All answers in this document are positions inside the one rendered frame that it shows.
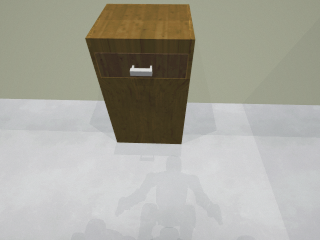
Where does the cabinet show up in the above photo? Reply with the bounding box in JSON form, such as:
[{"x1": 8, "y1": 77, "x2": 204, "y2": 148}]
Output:
[{"x1": 85, "y1": 4, "x2": 196, "y2": 144}]

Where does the handle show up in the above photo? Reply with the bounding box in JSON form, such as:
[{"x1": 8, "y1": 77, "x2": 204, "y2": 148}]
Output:
[{"x1": 130, "y1": 65, "x2": 153, "y2": 76}]

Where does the drawer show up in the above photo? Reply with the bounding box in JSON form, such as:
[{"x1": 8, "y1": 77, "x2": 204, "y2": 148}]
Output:
[{"x1": 95, "y1": 52, "x2": 188, "y2": 79}]

